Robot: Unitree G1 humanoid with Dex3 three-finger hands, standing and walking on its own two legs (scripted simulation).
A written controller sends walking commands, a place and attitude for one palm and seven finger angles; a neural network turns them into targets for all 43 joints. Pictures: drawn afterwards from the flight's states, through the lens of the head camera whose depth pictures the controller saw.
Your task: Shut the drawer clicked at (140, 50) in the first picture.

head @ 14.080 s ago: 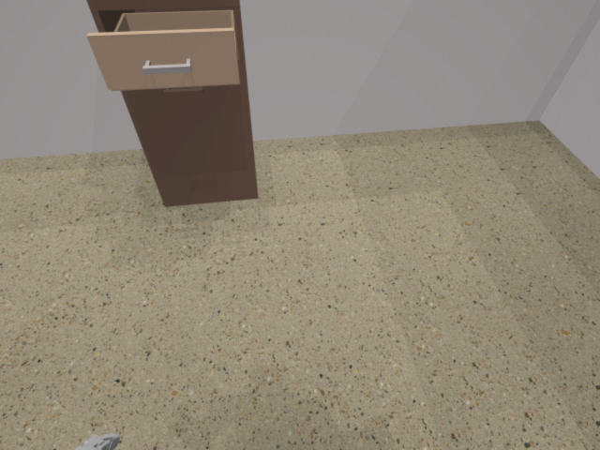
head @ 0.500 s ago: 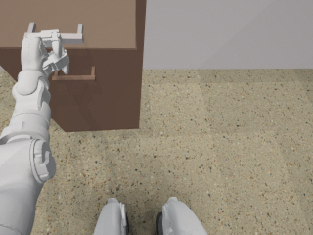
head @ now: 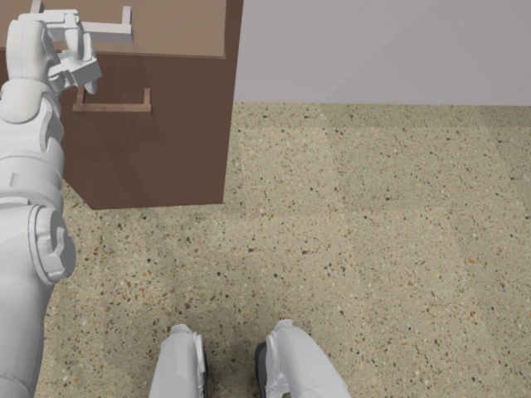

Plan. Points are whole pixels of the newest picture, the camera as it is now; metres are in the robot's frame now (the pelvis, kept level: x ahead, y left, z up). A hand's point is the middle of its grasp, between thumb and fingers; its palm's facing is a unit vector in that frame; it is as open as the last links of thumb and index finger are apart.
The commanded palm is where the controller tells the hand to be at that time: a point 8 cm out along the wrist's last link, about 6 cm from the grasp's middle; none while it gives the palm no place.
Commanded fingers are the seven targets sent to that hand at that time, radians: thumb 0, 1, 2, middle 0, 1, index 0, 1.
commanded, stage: pull the fist back off the drawer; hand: left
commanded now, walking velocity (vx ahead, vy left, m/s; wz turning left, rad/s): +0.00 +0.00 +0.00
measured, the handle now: (82, 21) +0.63 +0.19 +0.09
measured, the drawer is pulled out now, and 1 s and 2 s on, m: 0.00 0.00 0.00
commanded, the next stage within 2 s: draw the hand back to the body in 0.64 s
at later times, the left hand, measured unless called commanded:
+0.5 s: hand (102, 63) +0.56 +0.16 +0.09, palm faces +0.01 -1.00 -0.02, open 3.2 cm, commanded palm +0.53 +0.19 +0.09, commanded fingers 0.00 0.90 0.90 -1.40 -1.60 -1.40 -1.60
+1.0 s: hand (78, 87) +0.49 +0.17 +0.12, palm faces +0.00 -1.00 -0.03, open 3.3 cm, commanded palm +0.44 +0.22 +0.13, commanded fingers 0.00 0.90 0.90 -1.40 -1.60 -1.40 -1.60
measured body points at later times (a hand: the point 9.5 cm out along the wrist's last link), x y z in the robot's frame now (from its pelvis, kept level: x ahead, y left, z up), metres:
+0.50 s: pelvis +0.01 +0.00 +0.01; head +0.16 +0.03 +0.43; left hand +0.55 +0.22 +0.09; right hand -0.01 -0.26 -0.10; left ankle +0.06 +0.09 -0.64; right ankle +0.03 -0.12 -0.64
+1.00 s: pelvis +0.07 -0.01 +0.05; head +0.16 -0.01 +0.49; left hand +0.48 +0.23 +0.12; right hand +0.12 -0.27 -0.07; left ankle +0.06 +0.09 -0.64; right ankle +0.03 -0.12 -0.64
